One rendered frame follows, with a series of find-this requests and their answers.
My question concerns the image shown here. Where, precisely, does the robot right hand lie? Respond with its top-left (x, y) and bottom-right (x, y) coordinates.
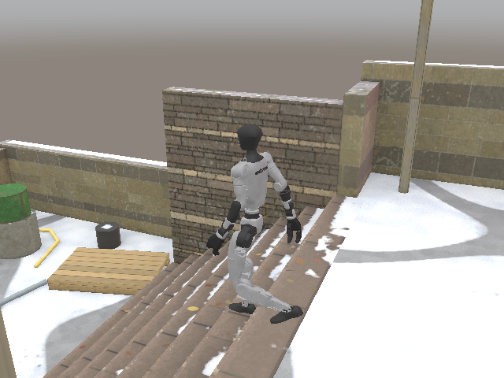
top-left (287, 218), bottom-right (302, 243)

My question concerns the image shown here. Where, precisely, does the robot torso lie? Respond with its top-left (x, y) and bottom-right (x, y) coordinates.
top-left (238, 157), bottom-right (268, 237)

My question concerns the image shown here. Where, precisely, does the robot right upper arm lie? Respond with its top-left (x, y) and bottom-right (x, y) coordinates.
top-left (260, 152), bottom-right (287, 191)

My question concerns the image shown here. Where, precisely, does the left robot forearm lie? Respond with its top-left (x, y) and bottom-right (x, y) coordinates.
top-left (216, 201), bottom-right (241, 239)

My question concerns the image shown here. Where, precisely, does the robot left hand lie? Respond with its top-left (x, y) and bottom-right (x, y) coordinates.
top-left (206, 234), bottom-right (225, 256)

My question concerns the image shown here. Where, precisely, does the left robot foot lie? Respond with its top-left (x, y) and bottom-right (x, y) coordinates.
top-left (270, 306), bottom-right (303, 324)

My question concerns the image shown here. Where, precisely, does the robot left upper arm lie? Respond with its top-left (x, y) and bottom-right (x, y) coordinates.
top-left (231, 163), bottom-right (247, 211)

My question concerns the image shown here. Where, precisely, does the right robot forearm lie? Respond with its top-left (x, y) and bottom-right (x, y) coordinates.
top-left (280, 185), bottom-right (296, 220)

